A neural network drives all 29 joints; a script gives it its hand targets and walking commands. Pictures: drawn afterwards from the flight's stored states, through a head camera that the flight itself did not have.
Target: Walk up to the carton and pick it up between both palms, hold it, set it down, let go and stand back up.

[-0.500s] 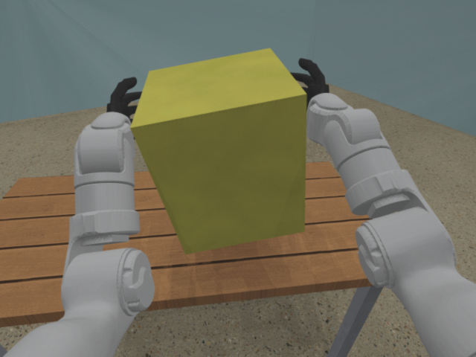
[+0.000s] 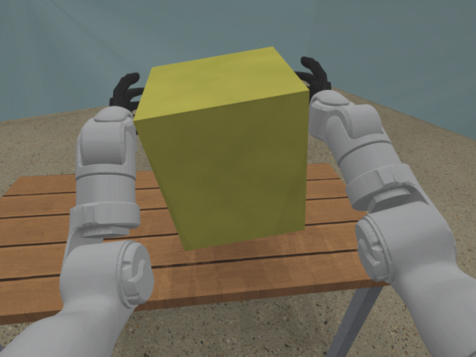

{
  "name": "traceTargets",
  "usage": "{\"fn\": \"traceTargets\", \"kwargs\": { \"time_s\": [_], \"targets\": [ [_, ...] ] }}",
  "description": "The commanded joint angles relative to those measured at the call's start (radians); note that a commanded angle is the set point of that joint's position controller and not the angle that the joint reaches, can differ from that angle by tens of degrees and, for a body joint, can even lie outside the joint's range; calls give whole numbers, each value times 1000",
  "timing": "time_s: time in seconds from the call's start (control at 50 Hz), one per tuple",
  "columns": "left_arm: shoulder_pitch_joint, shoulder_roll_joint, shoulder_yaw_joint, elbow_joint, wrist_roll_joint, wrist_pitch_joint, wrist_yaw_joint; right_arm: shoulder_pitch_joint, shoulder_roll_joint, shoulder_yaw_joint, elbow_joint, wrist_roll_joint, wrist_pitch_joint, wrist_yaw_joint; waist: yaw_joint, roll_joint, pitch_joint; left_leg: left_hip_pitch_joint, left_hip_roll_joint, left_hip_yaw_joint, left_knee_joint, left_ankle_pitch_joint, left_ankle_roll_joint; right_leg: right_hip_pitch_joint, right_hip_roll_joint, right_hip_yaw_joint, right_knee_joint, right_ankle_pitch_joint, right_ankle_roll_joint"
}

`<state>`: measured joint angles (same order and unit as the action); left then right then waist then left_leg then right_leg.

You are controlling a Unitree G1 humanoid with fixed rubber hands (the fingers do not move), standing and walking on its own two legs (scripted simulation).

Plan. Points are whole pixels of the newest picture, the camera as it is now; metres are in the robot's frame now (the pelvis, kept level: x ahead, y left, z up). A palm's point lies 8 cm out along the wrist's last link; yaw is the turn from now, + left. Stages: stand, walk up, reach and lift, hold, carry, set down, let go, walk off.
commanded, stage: hold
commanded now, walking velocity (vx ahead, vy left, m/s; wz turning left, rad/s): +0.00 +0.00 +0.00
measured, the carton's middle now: (228, 149) +0.38 +0.00 +0.24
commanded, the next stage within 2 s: none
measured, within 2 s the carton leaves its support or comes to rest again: neither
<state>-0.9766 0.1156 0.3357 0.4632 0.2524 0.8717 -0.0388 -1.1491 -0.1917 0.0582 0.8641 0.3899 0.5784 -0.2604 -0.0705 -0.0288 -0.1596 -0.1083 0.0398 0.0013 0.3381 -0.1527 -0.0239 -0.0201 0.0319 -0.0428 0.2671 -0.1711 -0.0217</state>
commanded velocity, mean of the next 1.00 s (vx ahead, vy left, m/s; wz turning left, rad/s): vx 0.00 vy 0.00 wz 0.00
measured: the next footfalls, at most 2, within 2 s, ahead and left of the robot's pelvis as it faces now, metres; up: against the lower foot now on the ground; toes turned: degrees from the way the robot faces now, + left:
none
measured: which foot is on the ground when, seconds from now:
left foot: down 0.00-1.00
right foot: down 0.00-1.00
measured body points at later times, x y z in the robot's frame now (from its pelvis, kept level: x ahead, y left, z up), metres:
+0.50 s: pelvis +0.00 +0.00 +0.00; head -0.09 +0.02 +0.44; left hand +0.39 +0.17 +0.30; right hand +0.39 -0.14 +0.32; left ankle +0.02 +0.13 -0.75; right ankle -0.01 -0.10 -0.75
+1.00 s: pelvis +0.00 +0.00 +0.00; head -0.09 +0.02 +0.44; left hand +0.38 +0.17 +0.30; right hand +0.39 -0.14 +0.32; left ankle +0.02 +0.13 -0.75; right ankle -0.01 -0.10 -0.75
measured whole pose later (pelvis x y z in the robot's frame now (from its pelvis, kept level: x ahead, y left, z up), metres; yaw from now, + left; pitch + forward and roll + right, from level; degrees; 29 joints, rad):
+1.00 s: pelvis +0.00 +0.00 +0.00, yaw +0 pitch -5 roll -1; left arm -0.98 0.11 0.34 0.45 0.26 0.87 -0.05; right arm -1.14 -0.19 0.06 0.85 0.39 0.59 -0.27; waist -0.07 -0.03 -0.15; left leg -0.11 0.04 0.00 0.34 -0.15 -0.02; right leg -0.02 0.03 -0.04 0.27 -0.17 -0.02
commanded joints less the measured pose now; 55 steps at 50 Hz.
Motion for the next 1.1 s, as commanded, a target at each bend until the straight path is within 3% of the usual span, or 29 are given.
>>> {"fn": "traceTargets", "kwargs": {
  "time_s": [0.0, 0.02, 0.14, 0.18, 0.26, 0.3, 0.36, 0.4, 0.42, 0.56, 0.66, 0.72, 0.8, 0.88, 0.96, 1.02, 1.04, 1.08],
  "targets": [
    [-718, -547, -306, -165, -176, -88, -144, -637, 608, 134, -227, 156, 2, 137, -12, 73, -241, 94, -71, -1, -15, 192, -21, 38, 43, 39, -25, 168, 60],
    [-700, -540, -300, -161, -173, -87, -146, -632, 611, 141, -237, 155, 3, 136, -9, 53, -239, 108, -72, 2, -14, 201, -17, 37, 40, 41, -24, 188, 66],
    [-703, -545, -328, -179, -183, -83, -158, -646, 612, 136, -285, 153, 2, 121, -26, 70, -267, 106, -77, 1, -7, 199, -23, 47, 37, 36, -17, 211, 72],
    [-707, -547, -317, -162, -180, -83, -155, -644, 613, 129, -275, 144, 5, 125, -20, 57, -242, 94, -75, 4, -18, 170, -19, 26, 42, 33, -26, 162, 69],
    [-698, -553, -312, -181, -177, -80, -147, -654, 619, 156, -285, 164, 5, 129, -3, 59, -285, 112, -71, 1, -8, 207, -19, 47, 45, 38, -17, 189, 68],
    [-686, -537, -291, -157, -165, -76, -146, -662, 631, 166, -290, 164, 5, 128, 14, 31, -266, 97, -75, 6, -15, 190, -6, 39, 45, 36, -21, 174, 73],
    [-685, -536, -301, -148, -168, -79, -153, -654, 621, 153, -289, 155, 6, 122, -4, 45, -251, 98, -77, 6, -16, 181, -10, 33, 41, 40, -22, 190, 71],
    [-692, -539, -287, -125, -161, -77, -158, -652, 611, 138, -257, 149, 8, 127, 4, 54, -208, 79, -72, 7, -27, 149, -11, 15, 39, 38, -31, 149, 65],
    [-709, -549, -306, -130, -175, -81, -159, -663, 605, 122, -266, 142, 4, 128, -13, 70, -222, 79, -72, 7, -24, 141, -16, 8, 36, 42, -33, 140, 62],
    [-691, -528, -273, -133, -160, -79, -153, -647, 611, 137, -256, 154, 11, 127, 0, 44, -244, 94, -76, 7, -15, 188, -12, 38, 41, 40, -22, 185, 73],
    [-698, -547, -311, -171, -173, -78, -159, -639, 601, 129, -284, 155, 10, 118, -22, 81, -270, 111, -73, 3, -6, 215, -29, 54, 45, 33, -16, 212, 67],
    [-696, -550, -312, -131, -172, -75, -162, -661, 593, 112, -277, 135, 9, 124, -25, 70, -216, 71, -69, 4, -25, 156, -22, 30, 43, 33, -29, 149, 60],
    [-687, -557, -294, -129, -158, -76, -157, -657, 589, 122, -252, 142, 10, 133, -13, 73, -235, 86, -68, 1, -22, 185, -22, 40, 46, 37, -24, 162, 54],
    [-699, -537, -270, -119, -153, -78, -157, -686, 620, 142, -275, 150, 3, 134, 17, 35, -255, 72, -71, 7, -33, 146, -2, 33, 44, 37, -25, 119, 65],
    [-723, -559, -320, -174, -184, -87, -147, -654, 612, 138, -279, 163, 1, 134, -15, 84, -290, 111, -72, 3, -3, 217, -26, 32, 49, 37, -19, 184, 61],
    [-710, -541, -302, -150, -181, -85, -145, -659, 612, 140, -279, 160, 8, 129, -10, 52, -267, 112, -72, 4, -8, 194, -16, 15, 46, 39, -25, 176, 68],
    [-697, -547, -316, -147, -181, -83, -149, -639, 603, 130, -275, 156, 8, 126, -25, 70, -264, 114, -71, 1, -9, 187, -20, 20, 43, 39, -25, 183, 68],
    [-670, -538, -300, -114, -166, -75, -154, -644, 586, 123, -265, 145, 12, 122, -18, 58, -232, 91, -71, 2, -21, 155, -16, 22, 42, 42, -32, 152, 63]
  ]
}}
